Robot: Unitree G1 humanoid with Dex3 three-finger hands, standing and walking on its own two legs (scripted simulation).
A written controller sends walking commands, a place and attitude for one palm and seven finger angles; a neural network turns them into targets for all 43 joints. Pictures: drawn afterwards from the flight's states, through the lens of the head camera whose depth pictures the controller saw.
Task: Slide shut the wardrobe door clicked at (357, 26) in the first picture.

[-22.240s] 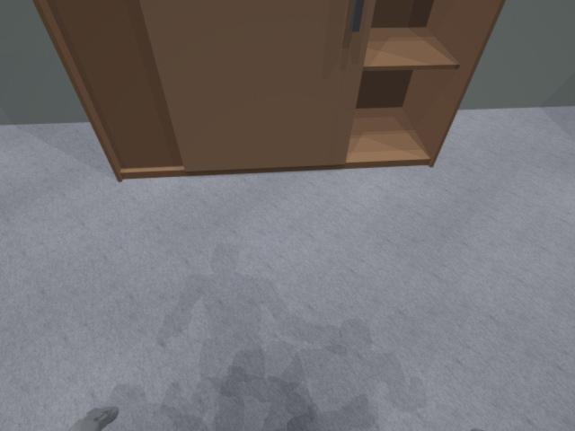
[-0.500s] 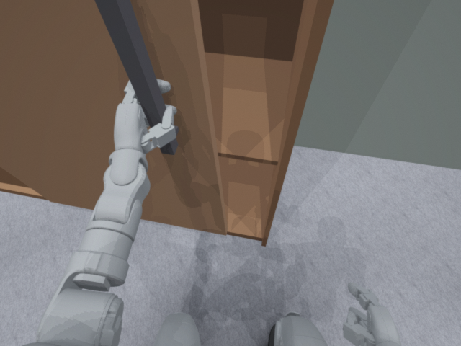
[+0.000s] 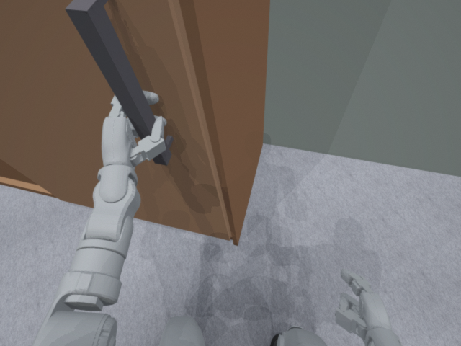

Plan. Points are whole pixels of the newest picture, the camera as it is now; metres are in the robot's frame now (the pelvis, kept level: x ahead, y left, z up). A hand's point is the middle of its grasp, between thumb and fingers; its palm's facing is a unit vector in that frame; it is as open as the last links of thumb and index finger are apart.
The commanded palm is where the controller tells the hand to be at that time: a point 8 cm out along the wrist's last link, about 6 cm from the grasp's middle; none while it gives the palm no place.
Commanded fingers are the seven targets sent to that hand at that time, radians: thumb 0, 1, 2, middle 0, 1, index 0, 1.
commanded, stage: step sideways, sliding the door along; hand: left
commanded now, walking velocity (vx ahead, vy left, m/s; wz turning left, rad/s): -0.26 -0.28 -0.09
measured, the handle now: (140, 95) +0.43 +0.22 +0.14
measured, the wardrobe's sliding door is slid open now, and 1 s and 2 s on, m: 0.01 0.00 0.00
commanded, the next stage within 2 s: stop walking and hold the door there in 0.30 s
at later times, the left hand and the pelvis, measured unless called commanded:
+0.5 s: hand (164, 137) +0.39 +0.19 +0.09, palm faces +0.52 -0.81 -0.29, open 7.4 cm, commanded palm +0.35 +0.21 +0.10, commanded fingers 0.00 0.90 0.90 -0.45 -1.40 -0.45 -1.40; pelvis +0.04 -0.12 +0.01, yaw -2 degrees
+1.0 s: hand (161, 138) +0.39 +0.19 +0.09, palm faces +0.43 -0.85 -0.30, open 6.2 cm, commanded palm +0.35 +0.22 +0.10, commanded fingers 0.00 0.90 0.90 -0.45 -1.40 -0.45 -1.40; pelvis +0.04 -0.09 +0.02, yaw -7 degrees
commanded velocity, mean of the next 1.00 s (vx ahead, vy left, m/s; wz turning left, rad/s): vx -0.12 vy -0.01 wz -0.03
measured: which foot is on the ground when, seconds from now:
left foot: down 0.00-0.00, up 0.02-0.16, down 0.18-0.42, up 0.44-0.64, down 0.66-1.00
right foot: down 0.00-0.20, up 0.22-0.36, down 0.38-1.00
